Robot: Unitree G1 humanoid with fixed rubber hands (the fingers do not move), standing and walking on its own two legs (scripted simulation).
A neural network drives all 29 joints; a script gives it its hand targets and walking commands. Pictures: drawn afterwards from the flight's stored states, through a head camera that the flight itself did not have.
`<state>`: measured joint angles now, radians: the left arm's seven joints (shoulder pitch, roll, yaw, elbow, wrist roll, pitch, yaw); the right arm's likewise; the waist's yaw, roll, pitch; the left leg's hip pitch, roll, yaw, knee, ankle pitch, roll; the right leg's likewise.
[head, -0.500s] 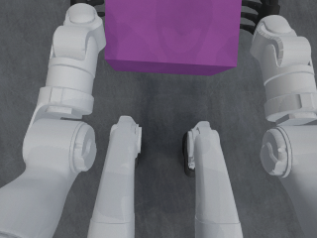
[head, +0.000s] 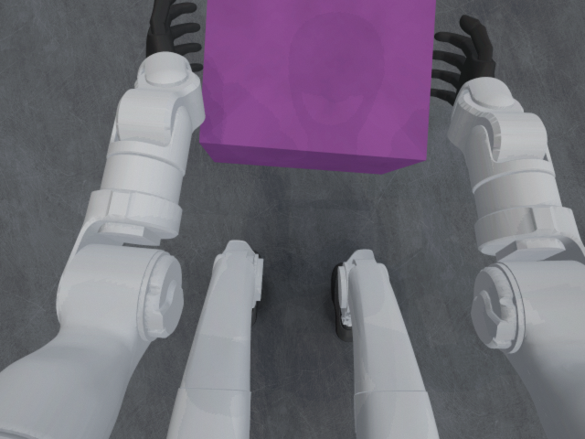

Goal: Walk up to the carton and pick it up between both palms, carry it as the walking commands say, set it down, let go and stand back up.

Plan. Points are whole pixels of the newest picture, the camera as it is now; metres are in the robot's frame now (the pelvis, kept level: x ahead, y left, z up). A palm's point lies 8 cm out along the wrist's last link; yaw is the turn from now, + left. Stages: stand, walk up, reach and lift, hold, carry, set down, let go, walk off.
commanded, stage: reach and lift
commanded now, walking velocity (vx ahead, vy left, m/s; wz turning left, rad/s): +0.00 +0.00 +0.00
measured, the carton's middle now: (312, 62) +0.58 +0.00 -0.12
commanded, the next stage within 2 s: none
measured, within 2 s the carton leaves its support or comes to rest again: neither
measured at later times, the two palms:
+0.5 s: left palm (136, 40) +0.49 +0.16 +0.05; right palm (519, 71) +0.48 -0.18 +0.04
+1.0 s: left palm out of the picture +0.47 +0.17 +0.19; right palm out of the picture +0.45 -0.18 +0.17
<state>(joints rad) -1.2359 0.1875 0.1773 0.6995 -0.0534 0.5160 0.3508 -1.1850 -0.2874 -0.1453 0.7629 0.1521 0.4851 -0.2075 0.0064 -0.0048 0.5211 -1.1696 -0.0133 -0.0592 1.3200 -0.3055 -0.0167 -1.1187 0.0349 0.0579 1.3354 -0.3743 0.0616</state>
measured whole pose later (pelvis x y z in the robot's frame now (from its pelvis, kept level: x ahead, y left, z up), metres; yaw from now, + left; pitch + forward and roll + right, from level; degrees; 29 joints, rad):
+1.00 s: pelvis +0.08 -0.01 +0.11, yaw +1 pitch +10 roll -1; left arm -0.81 0.00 0.40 0.89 0.24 0.49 0.15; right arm -0.70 -0.03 -0.40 0.79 -0.14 0.55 -0.09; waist 0.00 -0.02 -0.18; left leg -0.73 -0.01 -0.06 0.76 -0.20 -0.02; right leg -0.69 0.02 0.07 0.79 -0.27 0.03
